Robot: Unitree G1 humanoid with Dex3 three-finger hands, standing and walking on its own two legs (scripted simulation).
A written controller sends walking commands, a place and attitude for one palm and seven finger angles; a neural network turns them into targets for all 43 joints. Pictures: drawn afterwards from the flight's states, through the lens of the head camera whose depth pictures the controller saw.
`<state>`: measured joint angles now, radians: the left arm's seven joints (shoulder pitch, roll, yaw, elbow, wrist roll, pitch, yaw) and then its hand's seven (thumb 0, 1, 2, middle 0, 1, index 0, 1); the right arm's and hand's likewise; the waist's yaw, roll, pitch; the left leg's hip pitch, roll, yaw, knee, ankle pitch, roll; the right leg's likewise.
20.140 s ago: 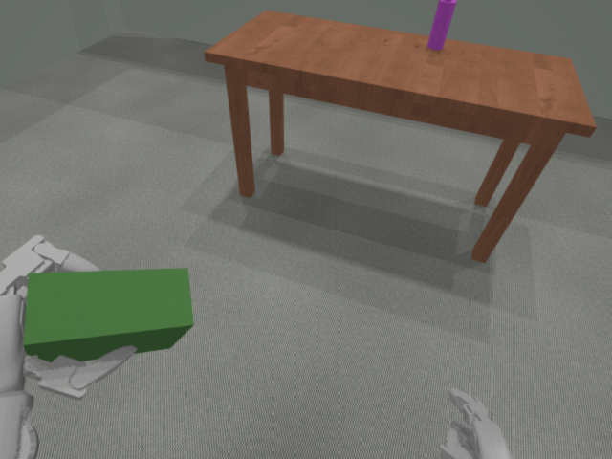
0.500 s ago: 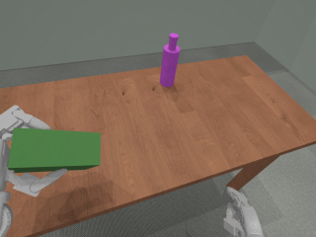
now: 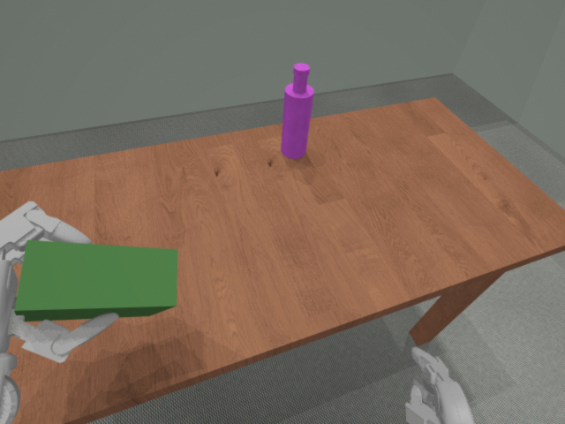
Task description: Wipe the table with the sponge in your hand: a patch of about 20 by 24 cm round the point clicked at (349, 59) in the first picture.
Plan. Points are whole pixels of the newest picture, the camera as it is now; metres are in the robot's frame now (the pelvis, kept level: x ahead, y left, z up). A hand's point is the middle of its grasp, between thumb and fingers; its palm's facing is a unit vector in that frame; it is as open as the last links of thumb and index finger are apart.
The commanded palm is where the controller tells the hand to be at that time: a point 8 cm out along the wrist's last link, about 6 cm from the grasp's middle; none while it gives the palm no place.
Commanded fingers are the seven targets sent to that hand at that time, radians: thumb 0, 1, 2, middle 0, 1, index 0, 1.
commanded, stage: shuffle to correct the standing spot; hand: left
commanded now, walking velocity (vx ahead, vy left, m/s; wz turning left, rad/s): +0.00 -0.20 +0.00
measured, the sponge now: (122, 285) +0.23 +0.20 +0.13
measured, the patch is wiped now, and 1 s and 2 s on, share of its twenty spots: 0.00 0.00 0.00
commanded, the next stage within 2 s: come to a stop and stand still in 0.68 s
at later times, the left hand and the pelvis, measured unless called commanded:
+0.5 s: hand (138, 279) +0.22 +0.18 +0.16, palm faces +0.30 -0.86 -0.41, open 10.3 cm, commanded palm +0.17 +0.21 +0.17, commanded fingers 0.00 0.10 1.30 -1.20 -1.60 -1.20 -1.60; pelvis +0.00 -0.06 +0.00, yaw -1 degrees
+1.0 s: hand (190, 282) +0.23 +0.12 +0.16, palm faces +0.31 -0.85 -0.43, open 10.3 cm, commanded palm +0.18 +0.17 +0.17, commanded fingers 0.00 0.10 1.30 -1.20 -1.60 -1.20 -1.60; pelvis +0.01 -0.11 +0.00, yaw -1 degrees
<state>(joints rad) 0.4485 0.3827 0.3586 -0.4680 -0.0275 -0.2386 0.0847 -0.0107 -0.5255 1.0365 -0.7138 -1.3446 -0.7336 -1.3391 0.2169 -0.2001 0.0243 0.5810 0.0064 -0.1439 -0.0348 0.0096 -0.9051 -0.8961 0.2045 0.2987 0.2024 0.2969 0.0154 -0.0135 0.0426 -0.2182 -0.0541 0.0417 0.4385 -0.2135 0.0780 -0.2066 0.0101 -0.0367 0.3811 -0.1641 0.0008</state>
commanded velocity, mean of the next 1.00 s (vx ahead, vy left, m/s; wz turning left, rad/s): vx -0.01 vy -0.13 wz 0.00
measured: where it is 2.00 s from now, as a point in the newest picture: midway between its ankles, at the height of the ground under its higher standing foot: outside the picture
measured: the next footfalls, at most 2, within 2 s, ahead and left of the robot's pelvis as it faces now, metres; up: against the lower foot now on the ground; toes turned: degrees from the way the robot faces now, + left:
left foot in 1.48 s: +0.03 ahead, +0.05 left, +0.00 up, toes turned -3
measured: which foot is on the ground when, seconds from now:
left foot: down 0.00-1.00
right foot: down 0.00-1.00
